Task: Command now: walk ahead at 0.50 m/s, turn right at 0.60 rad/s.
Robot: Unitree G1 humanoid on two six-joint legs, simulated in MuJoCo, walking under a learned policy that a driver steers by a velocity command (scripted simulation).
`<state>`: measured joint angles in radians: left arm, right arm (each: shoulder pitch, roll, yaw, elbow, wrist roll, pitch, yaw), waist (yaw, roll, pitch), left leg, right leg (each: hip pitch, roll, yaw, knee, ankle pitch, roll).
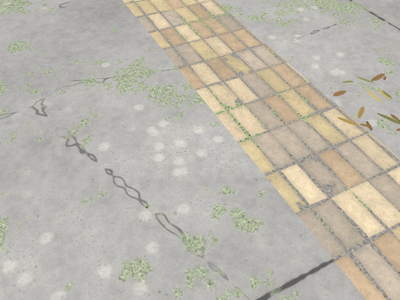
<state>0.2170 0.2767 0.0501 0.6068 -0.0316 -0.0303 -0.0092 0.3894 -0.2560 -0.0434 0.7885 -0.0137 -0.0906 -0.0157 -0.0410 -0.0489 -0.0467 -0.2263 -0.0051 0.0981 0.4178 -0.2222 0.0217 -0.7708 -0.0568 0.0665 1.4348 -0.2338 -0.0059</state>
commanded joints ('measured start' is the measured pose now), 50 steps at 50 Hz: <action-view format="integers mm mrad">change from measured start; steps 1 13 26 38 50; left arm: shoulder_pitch -6 64 67 102 -40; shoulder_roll -20 90 49 192 64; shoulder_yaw -16 42 43 90 38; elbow -72 -55 90 165 37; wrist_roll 1 19 54 4 52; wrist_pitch -1 -42 -87 -36 -80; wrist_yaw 3 -26 20 37 25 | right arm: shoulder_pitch -74 15 -140 -305 -153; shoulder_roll -90 -168 -11 -67 -120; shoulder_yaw -16 -24 -18 -42 -62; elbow -51 37 -86 -204 -183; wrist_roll -15 40 26 27 21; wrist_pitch -25 24 53 64 19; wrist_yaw -3 16 20 76 18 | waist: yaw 49 127 9 31 67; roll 108 109 -11 -53 57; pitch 79 -29 52 52 -25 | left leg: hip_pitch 11 82 -546 -308 2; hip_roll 275 208 128 3 160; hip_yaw -203 -49 -224 26 -427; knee -229 149 709 253 -169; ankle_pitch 80 551 144 -8 348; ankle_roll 181 105 -38 105 291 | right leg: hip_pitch -113 624 597 831 109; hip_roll -60 71 -220 -243 -50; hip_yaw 71 -144 -89 -284 2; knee -99 -898 -1267 -985 -360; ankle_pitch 87 89 271 844 -28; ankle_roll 25 -102 -180 -92 49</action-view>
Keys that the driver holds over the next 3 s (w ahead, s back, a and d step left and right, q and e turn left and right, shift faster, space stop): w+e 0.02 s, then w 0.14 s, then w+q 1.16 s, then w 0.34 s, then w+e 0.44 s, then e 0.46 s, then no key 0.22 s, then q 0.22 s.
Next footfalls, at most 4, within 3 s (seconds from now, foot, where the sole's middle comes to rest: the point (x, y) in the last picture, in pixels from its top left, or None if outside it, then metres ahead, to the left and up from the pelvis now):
0.28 right None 0.28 -0.18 -0.78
0.80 left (167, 298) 0.56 0.10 -0.78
1.28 right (196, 218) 0.86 0.00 -0.78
1.78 left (106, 209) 0.92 0.35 -0.78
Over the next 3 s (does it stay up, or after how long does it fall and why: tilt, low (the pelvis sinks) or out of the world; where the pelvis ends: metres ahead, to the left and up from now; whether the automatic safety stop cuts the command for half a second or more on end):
stays up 1.19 0.34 -0.01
